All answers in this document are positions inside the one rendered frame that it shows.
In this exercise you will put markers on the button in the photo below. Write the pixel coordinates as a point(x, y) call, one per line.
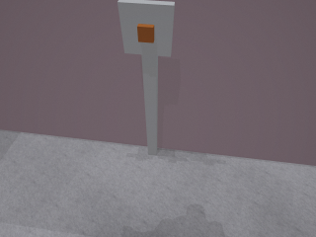
point(145, 33)

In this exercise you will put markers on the panel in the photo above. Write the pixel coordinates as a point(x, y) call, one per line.
point(161, 15)

